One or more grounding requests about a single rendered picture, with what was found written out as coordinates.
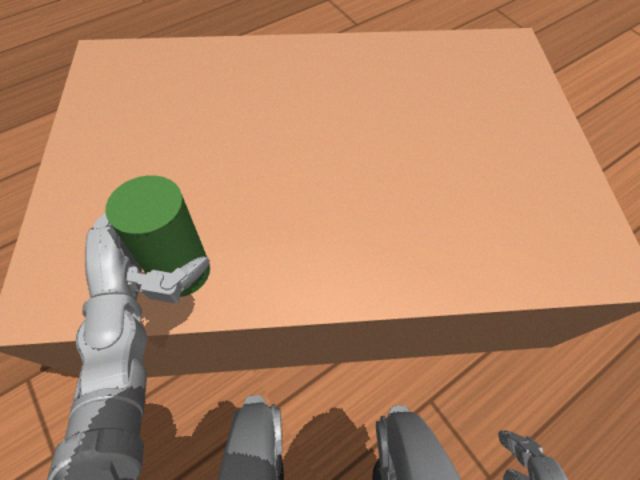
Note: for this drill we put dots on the left robot arm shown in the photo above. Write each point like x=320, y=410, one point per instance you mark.
x=102, y=441

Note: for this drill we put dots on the can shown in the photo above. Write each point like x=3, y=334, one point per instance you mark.
x=151, y=217

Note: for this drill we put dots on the left robot hand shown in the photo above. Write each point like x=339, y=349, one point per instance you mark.
x=111, y=268

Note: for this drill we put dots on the right robot hand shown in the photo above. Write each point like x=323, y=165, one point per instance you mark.
x=530, y=454

